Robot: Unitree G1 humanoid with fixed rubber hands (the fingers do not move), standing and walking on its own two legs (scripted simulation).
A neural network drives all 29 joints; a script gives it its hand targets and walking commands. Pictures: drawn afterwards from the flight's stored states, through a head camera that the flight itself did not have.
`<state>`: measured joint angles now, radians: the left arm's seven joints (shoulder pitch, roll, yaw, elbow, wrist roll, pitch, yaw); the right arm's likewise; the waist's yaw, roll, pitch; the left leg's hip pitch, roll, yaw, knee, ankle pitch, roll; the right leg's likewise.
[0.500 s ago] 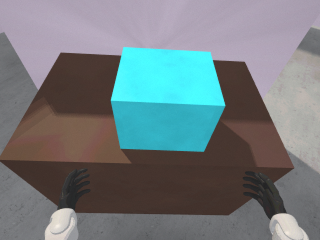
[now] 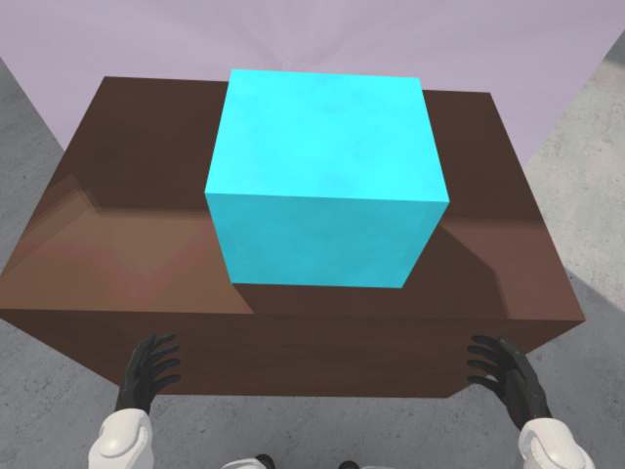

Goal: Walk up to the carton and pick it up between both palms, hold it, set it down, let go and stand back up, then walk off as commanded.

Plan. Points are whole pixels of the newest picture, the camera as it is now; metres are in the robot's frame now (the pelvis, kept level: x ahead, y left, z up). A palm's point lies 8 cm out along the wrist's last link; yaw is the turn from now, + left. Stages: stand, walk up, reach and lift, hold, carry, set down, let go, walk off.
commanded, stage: set down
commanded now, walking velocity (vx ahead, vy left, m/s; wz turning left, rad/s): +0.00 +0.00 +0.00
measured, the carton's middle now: (321, 184) +0.51 +0.01 +0.01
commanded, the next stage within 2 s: let go in 0.78 s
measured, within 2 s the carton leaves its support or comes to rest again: neither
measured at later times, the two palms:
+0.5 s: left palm (139, 413) +0.18 +0.24 -0.08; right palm (512, 423) +0.18 -0.24 -0.06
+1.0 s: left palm (143, 416) +0.18 +0.23 -0.09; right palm (506, 436) +0.17 -0.24 -0.08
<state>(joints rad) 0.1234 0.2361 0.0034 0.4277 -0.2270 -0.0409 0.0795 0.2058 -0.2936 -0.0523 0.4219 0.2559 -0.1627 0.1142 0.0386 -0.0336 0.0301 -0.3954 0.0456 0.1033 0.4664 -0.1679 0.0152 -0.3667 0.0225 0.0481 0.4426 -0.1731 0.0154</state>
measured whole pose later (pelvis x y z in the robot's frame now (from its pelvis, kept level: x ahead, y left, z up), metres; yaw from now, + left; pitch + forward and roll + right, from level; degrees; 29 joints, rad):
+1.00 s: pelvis +0.00 +0.00 +0.00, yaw +0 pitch +5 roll -1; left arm 0.12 0.24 0.00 0.43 -0.16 0.11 0.04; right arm 0.19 -0.22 -0.05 0.59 0.09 -0.17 0.08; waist 0.04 -0.03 0.09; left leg -0.38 0.05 0.10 0.47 -0.18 0.02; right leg -0.35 0.02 0.05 0.44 -0.18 0.01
